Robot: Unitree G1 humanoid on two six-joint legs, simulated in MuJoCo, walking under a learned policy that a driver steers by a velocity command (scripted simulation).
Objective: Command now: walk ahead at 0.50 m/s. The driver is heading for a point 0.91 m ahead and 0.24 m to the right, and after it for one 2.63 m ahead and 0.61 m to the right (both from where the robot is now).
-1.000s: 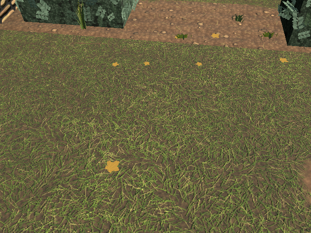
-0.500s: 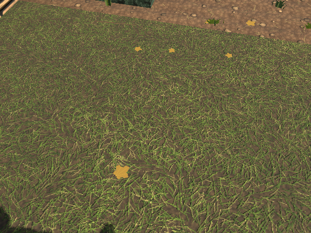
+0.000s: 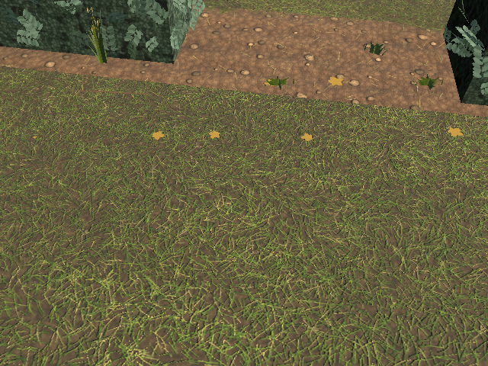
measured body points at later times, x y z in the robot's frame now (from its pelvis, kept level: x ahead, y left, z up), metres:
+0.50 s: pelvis +0.33 -0.08 -0.17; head +0.37 -0.09 +0.28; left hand +0.30 +0.17 -0.31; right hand +0.42 -0.33 -0.31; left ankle +0.39 +0.05 -0.82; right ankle +0.33 -0.16 -0.90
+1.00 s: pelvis +0.56 -0.04 -0.16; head +0.59 -0.03 +0.29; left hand +0.69 +0.21 -0.30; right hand +0.52 -0.29 -0.29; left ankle +0.53 +0.04 -0.90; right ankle +0.64 -0.19 -0.85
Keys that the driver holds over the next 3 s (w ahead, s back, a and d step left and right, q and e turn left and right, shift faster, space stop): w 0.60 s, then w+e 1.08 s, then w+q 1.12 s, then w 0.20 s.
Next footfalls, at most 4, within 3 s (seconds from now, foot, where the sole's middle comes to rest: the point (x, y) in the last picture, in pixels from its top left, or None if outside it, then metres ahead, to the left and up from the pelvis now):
0.28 right None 0.38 -0.16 -0.94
0.72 left None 0.57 0.04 -0.94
1.20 right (282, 322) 0.70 -0.15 -0.94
1.82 left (271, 232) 1.18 -0.17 -1.11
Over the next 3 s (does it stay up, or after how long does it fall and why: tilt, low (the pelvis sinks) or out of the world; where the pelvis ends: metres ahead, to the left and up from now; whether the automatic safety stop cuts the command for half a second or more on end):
stays up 1.49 -0.31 -0.33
